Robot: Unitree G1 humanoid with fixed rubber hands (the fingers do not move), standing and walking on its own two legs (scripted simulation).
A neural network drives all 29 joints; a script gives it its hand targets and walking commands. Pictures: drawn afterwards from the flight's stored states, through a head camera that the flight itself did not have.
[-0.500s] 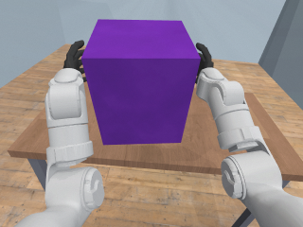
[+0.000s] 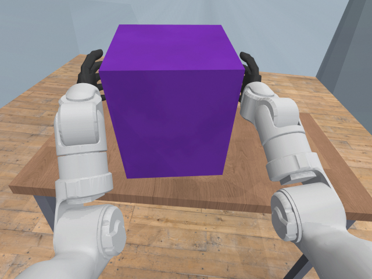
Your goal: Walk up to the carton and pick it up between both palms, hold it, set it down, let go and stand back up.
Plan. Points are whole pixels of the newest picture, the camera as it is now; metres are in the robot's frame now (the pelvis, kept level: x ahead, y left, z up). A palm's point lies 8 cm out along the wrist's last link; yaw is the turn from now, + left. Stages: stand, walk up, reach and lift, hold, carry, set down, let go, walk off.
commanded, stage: hold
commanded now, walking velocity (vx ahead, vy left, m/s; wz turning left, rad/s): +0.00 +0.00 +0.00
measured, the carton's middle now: (173, 103) +0.41 +0.01 +0.24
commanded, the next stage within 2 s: set down in 0.28 s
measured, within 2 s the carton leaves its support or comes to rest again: neither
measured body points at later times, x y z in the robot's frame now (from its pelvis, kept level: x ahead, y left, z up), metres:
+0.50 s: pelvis +0.02 +0.00 +0.00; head -0.05 +0.02 +0.44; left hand +0.41 +0.15 +0.31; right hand +0.41 -0.16 +0.30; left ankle +0.02 +0.13 -0.75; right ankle +0.02 -0.10 -0.75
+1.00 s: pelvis +0.02 +0.00 +0.00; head +0.01 +0.04 +0.45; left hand +0.43 +0.14 +0.23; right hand +0.42 -0.17 +0.21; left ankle +0.02 +0.13 -0.75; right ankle +0.02 -0.10 -0.75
